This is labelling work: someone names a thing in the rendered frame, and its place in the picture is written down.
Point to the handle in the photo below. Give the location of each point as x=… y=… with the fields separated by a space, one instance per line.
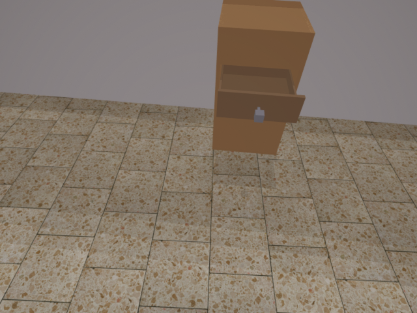
x=259 y=115

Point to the drawer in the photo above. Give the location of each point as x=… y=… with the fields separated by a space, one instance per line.
x=243 y=89

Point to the cabinet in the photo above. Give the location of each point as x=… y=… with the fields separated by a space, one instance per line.
x=259 y=33

